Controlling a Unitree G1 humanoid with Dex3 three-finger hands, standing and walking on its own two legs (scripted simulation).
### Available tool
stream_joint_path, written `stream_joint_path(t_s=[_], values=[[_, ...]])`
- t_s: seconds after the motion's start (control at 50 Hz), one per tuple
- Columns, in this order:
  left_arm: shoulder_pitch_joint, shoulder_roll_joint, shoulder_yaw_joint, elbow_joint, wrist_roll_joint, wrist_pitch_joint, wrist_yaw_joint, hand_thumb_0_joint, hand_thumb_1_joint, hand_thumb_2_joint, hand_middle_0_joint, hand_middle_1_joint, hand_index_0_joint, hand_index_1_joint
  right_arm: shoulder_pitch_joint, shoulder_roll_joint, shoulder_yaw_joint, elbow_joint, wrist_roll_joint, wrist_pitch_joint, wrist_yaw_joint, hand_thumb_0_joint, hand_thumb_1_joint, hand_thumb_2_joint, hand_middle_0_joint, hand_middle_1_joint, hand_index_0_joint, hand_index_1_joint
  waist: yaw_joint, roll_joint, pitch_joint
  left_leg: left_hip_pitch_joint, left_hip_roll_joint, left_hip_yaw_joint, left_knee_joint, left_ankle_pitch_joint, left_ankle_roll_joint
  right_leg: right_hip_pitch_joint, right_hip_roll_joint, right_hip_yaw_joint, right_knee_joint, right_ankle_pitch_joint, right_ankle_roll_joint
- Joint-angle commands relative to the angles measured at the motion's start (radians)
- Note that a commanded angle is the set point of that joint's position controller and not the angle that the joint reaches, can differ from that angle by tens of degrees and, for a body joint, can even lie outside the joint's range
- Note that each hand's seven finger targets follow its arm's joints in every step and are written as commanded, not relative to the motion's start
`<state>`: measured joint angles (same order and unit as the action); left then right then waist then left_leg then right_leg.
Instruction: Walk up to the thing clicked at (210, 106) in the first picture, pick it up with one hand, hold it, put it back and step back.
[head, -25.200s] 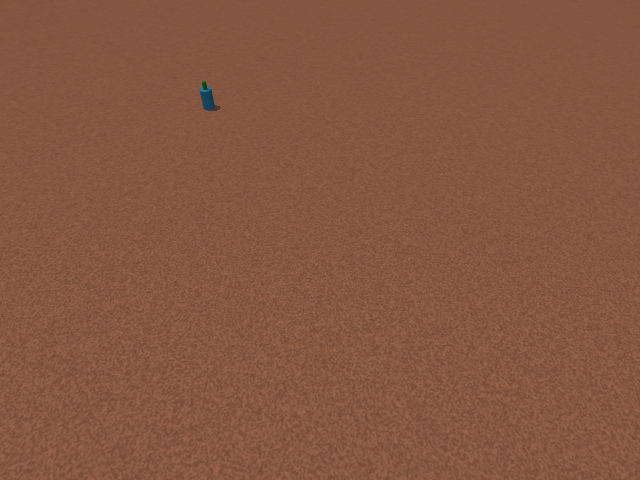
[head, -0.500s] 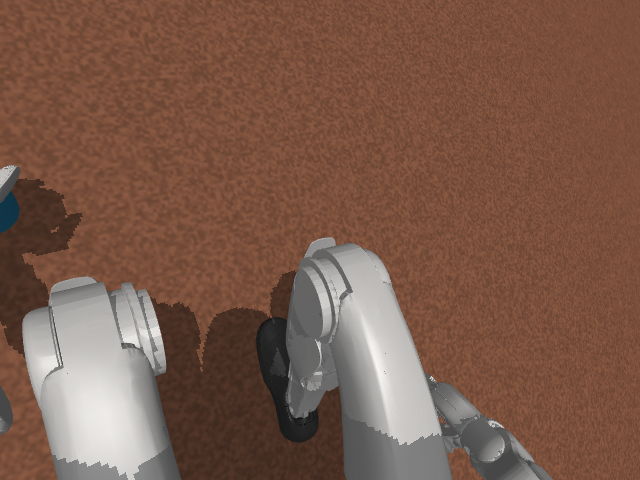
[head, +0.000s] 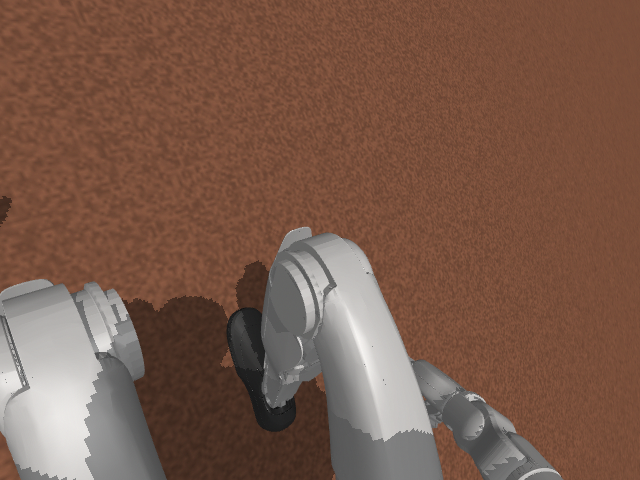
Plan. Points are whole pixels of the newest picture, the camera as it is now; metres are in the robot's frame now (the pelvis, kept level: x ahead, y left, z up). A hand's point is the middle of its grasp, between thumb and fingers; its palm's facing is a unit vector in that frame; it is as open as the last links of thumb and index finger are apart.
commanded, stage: lower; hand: left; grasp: from the side
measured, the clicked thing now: out of the picture +0.45 +0.29 -0.19
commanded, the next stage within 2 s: loosen in 0.18 s
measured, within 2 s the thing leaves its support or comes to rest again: rests again in 0.92 s
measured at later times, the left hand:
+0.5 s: hand out of the picture +0.46 +0.28 -0.17, palm faces +0.37 -0.93 +0.01, open 7.2 cm
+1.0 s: hand out of the picture +0.45 +0.28 -0.16, palm faces +0.37 -0.93 +0.03, open 13.6 cm
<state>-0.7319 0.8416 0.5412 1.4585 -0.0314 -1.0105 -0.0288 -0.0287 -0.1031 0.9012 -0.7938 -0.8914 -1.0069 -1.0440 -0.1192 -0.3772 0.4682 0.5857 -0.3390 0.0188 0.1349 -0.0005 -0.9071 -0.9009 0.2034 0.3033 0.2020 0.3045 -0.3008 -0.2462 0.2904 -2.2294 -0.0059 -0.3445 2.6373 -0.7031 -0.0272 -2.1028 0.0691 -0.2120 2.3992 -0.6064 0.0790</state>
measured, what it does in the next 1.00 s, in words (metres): stands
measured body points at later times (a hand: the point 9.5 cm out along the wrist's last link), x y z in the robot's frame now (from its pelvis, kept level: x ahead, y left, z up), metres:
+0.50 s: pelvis +0.00 +0.00 +0.00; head +0.24 +0.18 +0.33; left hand +0.43 +0.33 -0.17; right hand +0.14 -0.25 -0.03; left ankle +0.08 +0.13 -0.25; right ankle +0.14 -0.12 -0.25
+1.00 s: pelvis -0.01 +0.01 +0.00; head +0.23 +0.19 +0.34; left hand +0.43 +0.33 -0.16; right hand +0.14 -0.24 -0.03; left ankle +0.08 +0.13 -0.25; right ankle +0.14 -0.12 -0.25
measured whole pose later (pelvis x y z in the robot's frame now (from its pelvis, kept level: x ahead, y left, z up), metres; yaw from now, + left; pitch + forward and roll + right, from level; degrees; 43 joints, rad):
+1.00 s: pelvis -0.01 +0.01 +0.00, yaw -2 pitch +13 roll -18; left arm -0.74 0.87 0.51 1.50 -0.08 -1.08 -0.02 0.00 -0.22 0.28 -0.42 -0.33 -0.43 -0.33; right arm -0.14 -0.38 0.53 0.54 -0.34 0.03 0.13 0.00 -0.90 -0.90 0.21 0.30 0.20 0.31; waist -0.30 -0.27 0.30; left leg -2.21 0.01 -0.38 2.65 -0.71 -0.01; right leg -2.07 0.09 -0.24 2.37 -0.58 0.08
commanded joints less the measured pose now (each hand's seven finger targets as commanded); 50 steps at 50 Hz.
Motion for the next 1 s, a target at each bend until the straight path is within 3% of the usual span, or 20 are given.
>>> stream_joint_path(t_s=[0.0, 0.12, 0.26, 0.28, 0.32, 0.36, 0.44, 0.54, 0.62, 0.72, 0.76, 0.88, 0.98], values=[[-0.310, 0.274, 0.028, -0.235, -0.012, -0.135, 0.014, 0.000, 0.400, 1.223, -1.228, -1.355, -1.246, -1.342, 0.055, -0.357, -0.101, -0.001, -0.015, 0.014, -0.018, 0.000, -0.905, -0.903, 0.200, 0.300, 0.200, 0.300, -0.093, 0.631, -0.646, 0.465, 0.072, 0.088, -0.325, 0.160, -0.008, 0.323, 0.021, -0.112, -0.158, 0.194, -0.081], [-0.292, 0.257, -0.002, -0.204, -0.001, -0.137, 0.020, 0.000, 0.390, 1.233, -1.232, -1.357, -1.247, -1.348, 0.041, -0.363, -0.091, -0.006, -0.022, 0.018, -0.017, 0.000, -0.909, -0.904, 0.200, 0.300, 0.200, 0.300, -0.111, 0.626, -0.629, 0.476, 0.078, 0.073, -0.322, 0.190, -0.011, 0.324, 0.025, -0.122, -0.150, 0.221, -0.080], [-0.281, 0.234, -0.029, -0.156, -0.013, -0.135, 0.022, 0.000, 0.413, 1.237, -1.254, -1.366, -1.269, -1.356, 0.034, -0.361, -0.076, -0.011, -0.023, 0.017, -0.016, 0.000, -0.900, -0.901, 0.200, 0.300, 0.200, 0.300, -0.119, 0.578, -0.597, 0.433, 0.076, 0.066, -0.314, 0.149, -0.002, 0.332, 0.032, -0.134, -0.164, 0.198, -0.075], [-0.296, 0.243, -0.031, -0.163, -0.012, -0.140, 0.022, 0.000, 0.411, 1.157, -1.288, -1.303, -1.305, -1.289, 0.027, -0.364, -0.075, -0.017, -0.022, 0.017, -0.016, 0.000, -0.911, -0.899, 0.201, 0.300, 0.200, 0.300, -0.119, 0.575, -0.589, 0.425, 0.075, 0.061, -0.318, 0.131, -0.001, 0.320, 0.033, -0.137, -0.164, 0.185, -0.075], [-0.291, 0.243, -0.025, -0.175, -0.021, -0.147, 0.021, 0.000, 0.276, 0.997, -1.153, -1.143, -1.180, -1.129, 0.028, -0.366, -0.074, -0.015, -0.022, 0.017, -0.017, 0.000, -0.916, -0.894, 0.201, 0.300, 0.201, 0.300, -0.115, 0.590, -0.604, 0.447, 0.077, 0.056, -0.319, 0.150, -0.005, 0.327, 0.034, -0.138, -0.159, 0.201, -0.076], [-0.292, 0.256, -0.005, -0.188, -0.037, -0.155, 0.023, 0.000, 0.252, 0.837, -1.061, -1.006, -1.086, -0.977, 0.025, -0.369, -0.070, -0.021, -0.022, 0.016, -0.017, 0.000, -0.913, -0.894, 0.201, 0.300, 0.201, 0.300, -0.107, 0.593, -0.613, 0.448, 0.077, 0.053, -0.318, 0.161, -0.006, 0.338, 0.036, -0.139, -0.154, 0.210, -0.077], [-0.289, 0.256, -0.006, -0.186, -0.034, -0.160, 0.023, 0.000, 0.148, 0.646, -0.951, -0.872, -0.972, -0.845, 0.014, -0.367, -0.068, -0.021, -0.026, 0.020, -0.019, 0.000, -0.917, -0.895, 0.201, 0.300, 0.201, 0.300, -0.109, 0.616, -0.586, 0.461, 0.083, 0.053, -0.324, 0.169, -0.011, 0.328, 0.037, -0.140, -0.154, 0.212, -0.079], [-0.287, 0.287, 0.003, -0.210, -0.027, -0.158, 0.025, 0.000, 0.050, 0.538, -0.857, -0.753, -0.874, -0.729, 0.018, -0.363, -0.066, -0.017, -0.027, 0.023, -0.021, 0.000, -0.921, -0.896, 0.201, 0.300, 0.201, 0.300, -0.104, 0.612, -0.598, 0.445, 0.082, 0.067, -0.308, 0.181, -0.004, 0.350, 0.041, -0.129, -0.165, 0.224, -0.080], [-0.245, 0.231, -0.028, -0.120, -0.028, -0.133, 0.018, 0.000, -0.066, 0.432, -0.631, -0.545, -0.637, -0.535, 0.021, -0.366, -0.067, -0.021, -0.024, 0.026, -0.022, 0.000, -0.914, -0.899, 0.201, 0.300, 0.201, 0.300, -0.123, 0.571, -0.566, 0.422, 0.082, 0.059, -0.319, 0.146, -0.002, 0.324, 0.042, -0.141, -0.172, 0.196, -0.080], [-0.217, 0.199, -0.055, -0.084, -0.035, -0.106, -0.001, 0.000, -0.167, 0.331, -0.530, -0.429, -0.532, -0.421, 0.013, -0.368, -0.069, -0.044, -0.011, 0.034, -0.021, 0.000, -0.912, -0.900, 0.201, 0.301, 0.201, 0.301, -0.117, 0.509, -0.512, 0.364, 0.076, 0.053, -0.335, 0.065, 0.009, 0.292, 0.042, -0.151, -0.190, 0.134, -0.077], [-0.193, 0.188, -0.045, -0.084, -0.049, -0.105, -0.005, 0.000, -0.173, 0.321, -0.508, -0.412, -0.513, -0.401, 0.014, -0.361, -0.067, -0.051, -0.009, 0.031, -0.020, 0.000, -0.907, -0.899, 0.201, 0.301, 0.201, 0.301, -0.104, 0.499, -0.533, 0.372, 0.075, 0.052, -0.333, 0.082, 0.009, 0.314, 0.044, -0.150, -0.190, 0.150, -0.076], [-0.245, 0.217, -0.027, -0.104, -0.063, -0.129, 0.007, 0.000, -0.233, 0.206, -0.345, -0.247, -0.347, -0.238, 0.012, -0.360, -0.059, -0.052, -0.007, 0.024, -0.021, 0.000, -0.901, -0.898, 0.202, 0.301, 0.201, 0.301, -0.113, 0.490, -0.541, 0.362, 0.078, 0.051, -0.317, 0.082, 0.016, 0.321, 0.050, -0.147, -0.193, 0.153, -0.075], [-0.254, 0.265, -0.003, -0.116, -0.045, -0.153, 0.018, 0.000, -0.322, 0.152, -0.164, -0.121, -0.164, -0.116, 0.012, -0.366, -0.057, -0.050, -0.013, 0.027, -0.025, 0.000, -0.890, -0.897, 0.202, 0.301, 0.201, 0.301, -0.108, 0.557, -0.520, 0.398, 0.089, 0.038, -0.345, 0.074, 0.003, 0.299, 0.046, -0.149, -0.179, 0.141, -0.081]])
